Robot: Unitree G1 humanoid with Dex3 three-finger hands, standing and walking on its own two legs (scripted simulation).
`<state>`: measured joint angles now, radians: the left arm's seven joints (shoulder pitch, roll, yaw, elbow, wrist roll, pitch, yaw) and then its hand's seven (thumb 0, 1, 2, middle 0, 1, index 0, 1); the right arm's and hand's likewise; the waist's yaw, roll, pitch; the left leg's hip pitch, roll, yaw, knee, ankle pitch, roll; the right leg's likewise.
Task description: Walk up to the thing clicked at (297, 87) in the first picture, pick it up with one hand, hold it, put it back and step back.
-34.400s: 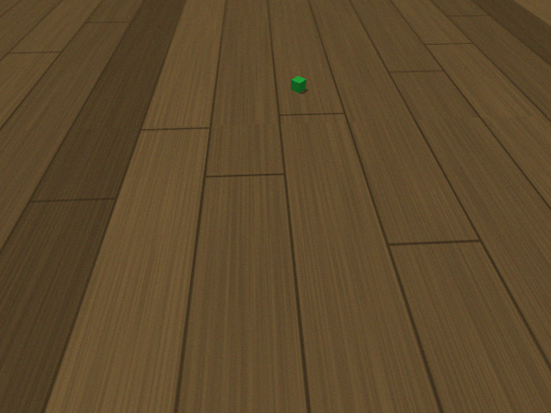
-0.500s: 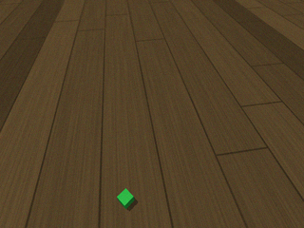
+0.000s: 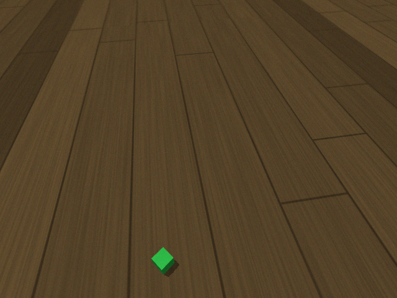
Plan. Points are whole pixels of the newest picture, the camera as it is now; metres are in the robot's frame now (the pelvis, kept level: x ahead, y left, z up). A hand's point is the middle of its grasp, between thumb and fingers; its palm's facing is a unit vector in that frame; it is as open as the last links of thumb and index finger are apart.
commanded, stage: stand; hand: left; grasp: from above
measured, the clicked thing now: (163, 260) +0.42 +0.20 -0.75
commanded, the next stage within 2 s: step back in 0.30 s
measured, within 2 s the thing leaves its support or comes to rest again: neither
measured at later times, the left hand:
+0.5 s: hand out of the picture +0.07 +0.28 -0.17, palm faces -0.02 -0.93 -0.37, open 7.4 cm
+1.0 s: hand out of the picture +0.02 +0.30 -0.18, palm faces -0.13 -0.91 -0.38, open 7.4 cm
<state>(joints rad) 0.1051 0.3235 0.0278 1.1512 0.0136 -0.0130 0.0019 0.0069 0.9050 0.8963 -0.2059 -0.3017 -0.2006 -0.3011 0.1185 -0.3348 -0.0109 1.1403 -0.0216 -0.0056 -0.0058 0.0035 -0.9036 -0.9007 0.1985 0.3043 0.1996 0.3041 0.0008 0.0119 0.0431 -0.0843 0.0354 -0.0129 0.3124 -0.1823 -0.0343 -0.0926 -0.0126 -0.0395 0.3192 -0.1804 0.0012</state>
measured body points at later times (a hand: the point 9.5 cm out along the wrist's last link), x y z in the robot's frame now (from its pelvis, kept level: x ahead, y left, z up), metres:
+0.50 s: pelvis -0.03 +0.02 -0.01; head +0.03 +0.02 +0.43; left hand +0.07 +0.33 -0.14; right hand +0.05 -0.30 -0.14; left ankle -0.03 +0.14 -0.73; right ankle +0.00 -0.12 -0.75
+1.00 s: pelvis -0.11 +0.05 -0.03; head -0.04 +0.04 +0.41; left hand +0.03 +0.35 -0.15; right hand -0.03 -0.27 -0.15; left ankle -0.05 +0.14 -0.75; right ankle -0.14 -0.07 -0.74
